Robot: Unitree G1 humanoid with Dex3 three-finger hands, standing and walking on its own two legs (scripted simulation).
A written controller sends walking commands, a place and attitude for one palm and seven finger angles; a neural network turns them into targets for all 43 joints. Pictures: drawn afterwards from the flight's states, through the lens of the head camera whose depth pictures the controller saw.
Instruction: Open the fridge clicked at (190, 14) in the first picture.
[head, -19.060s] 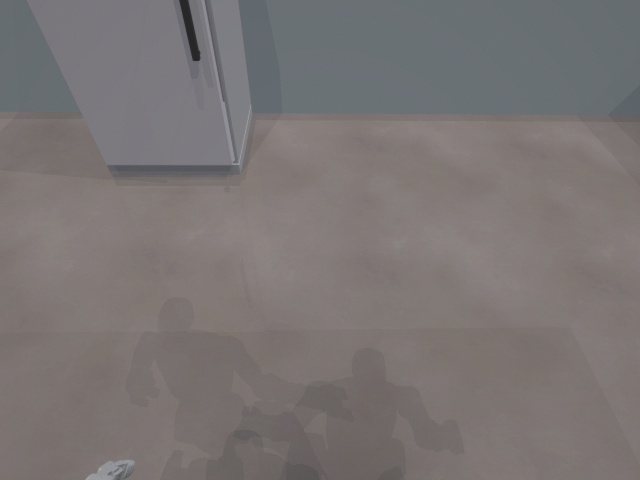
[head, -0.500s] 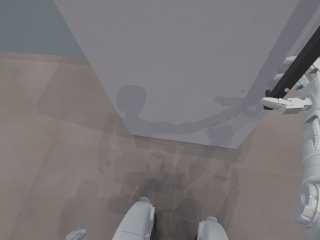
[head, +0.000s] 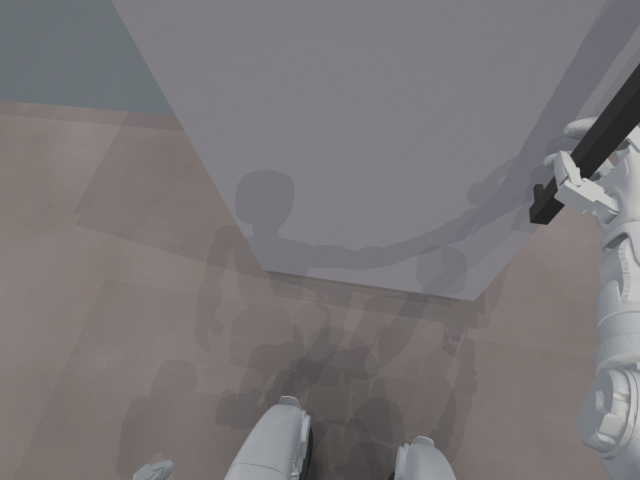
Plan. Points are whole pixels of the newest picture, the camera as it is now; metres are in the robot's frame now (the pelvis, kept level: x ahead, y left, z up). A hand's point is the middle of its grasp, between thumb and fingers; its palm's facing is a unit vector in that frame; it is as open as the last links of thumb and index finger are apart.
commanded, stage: grip the handle and tug to test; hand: right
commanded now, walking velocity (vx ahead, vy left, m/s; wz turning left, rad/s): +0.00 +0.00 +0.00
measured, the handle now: out of the picture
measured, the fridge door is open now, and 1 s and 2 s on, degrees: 0 0 3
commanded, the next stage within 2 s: pull the door a little, standing still in 0.62 s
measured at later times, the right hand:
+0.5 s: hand (566, 184) +0.48 -0.20 +0.06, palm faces +0.01 +1.00 -0.01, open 5.9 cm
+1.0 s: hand (567, 186) +0.48 -0.20 +0.06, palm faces -0.01 +1.00 +0.00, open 6.0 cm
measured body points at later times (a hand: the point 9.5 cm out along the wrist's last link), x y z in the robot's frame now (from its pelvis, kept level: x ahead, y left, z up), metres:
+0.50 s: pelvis +0.01 +0.00 +0.01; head +0.14 -0.01 +0.44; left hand +0.05 +0.27 -0.10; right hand +0.47 -0.25 +0.06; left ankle +0.05 +0.14 -0.66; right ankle -0.01 -0.12 -0.66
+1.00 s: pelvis +0.06 -0.01 +0.02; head +0.17 -0.02 +0.46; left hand +0.13 +0.25 -0.09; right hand +0.47 -0.25 +0.06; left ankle +0.05 +0.14 -0.65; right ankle -0.01 -0.12 -0.65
